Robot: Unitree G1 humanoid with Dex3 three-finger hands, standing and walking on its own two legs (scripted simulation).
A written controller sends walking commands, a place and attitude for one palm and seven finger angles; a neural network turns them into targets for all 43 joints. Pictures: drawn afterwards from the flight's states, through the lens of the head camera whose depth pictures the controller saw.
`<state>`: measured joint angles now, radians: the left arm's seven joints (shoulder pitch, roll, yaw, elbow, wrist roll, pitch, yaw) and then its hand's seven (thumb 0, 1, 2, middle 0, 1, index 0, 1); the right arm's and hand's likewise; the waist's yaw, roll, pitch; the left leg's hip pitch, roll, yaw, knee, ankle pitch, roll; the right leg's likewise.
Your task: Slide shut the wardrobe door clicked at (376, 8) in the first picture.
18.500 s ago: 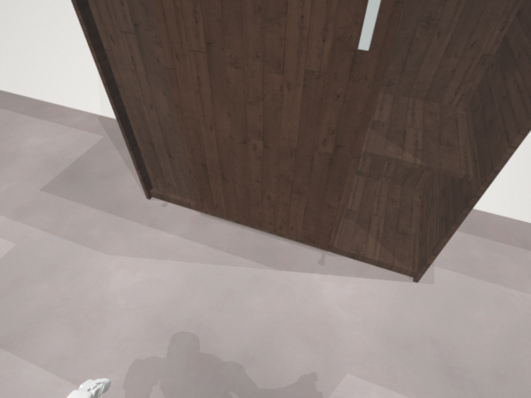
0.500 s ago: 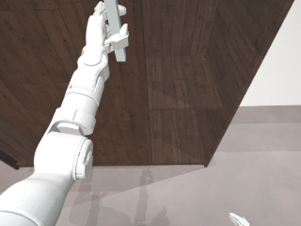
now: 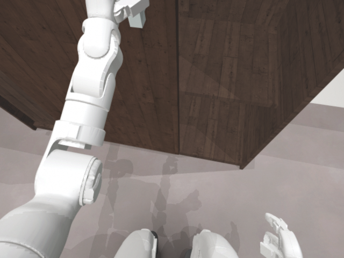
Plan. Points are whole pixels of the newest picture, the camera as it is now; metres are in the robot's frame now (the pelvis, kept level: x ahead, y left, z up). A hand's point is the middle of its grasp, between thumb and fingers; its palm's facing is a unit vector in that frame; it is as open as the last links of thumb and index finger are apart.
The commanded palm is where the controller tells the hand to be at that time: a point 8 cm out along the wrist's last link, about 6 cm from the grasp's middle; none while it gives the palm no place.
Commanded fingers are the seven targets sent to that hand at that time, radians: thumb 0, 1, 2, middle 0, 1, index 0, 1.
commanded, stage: step sideways, sliding the door along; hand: left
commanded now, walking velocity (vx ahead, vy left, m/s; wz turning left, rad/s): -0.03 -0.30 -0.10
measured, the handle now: out of the picture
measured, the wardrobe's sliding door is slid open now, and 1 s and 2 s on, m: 0.36 0.23 0.06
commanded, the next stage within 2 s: none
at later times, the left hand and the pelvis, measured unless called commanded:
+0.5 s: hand out of the picture +0.50 +0.09 +0.25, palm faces +0.43 -0.90 -0.09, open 7.0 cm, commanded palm +0.46 +0.04 +0.25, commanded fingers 0.00 0.90 0.90 -0.45 -1.40 -0.45 -1.40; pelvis +0.11 -0.15 +0.00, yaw +9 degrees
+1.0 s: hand (224, 1) +0.49 -0.02 +0.25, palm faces +0.26 -0.97 +0.02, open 7.4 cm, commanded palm +0.45 -0.08 +0.24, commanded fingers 0.00 0.90 0.90 -0.45 -1.40 -0.45 -1.40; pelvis +0.21 -0.16 +0.01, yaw +6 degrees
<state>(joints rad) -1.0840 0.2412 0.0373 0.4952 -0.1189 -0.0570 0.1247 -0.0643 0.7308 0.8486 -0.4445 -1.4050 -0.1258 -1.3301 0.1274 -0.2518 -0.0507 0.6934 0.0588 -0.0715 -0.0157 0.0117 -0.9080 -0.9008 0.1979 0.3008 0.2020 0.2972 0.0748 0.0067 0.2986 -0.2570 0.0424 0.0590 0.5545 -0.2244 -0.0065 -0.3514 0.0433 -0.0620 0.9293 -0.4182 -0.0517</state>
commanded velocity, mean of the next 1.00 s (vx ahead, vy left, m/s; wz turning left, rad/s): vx -0.13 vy -0.01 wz -0.26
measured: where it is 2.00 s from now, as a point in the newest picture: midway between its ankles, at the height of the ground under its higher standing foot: (230, 257)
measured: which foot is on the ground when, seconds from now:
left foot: down 0.00-0.32, up 0.34-0.46, down 0.48-1.00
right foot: up 0.00-0.24, down 0.26-0.88, up 0.90-1.00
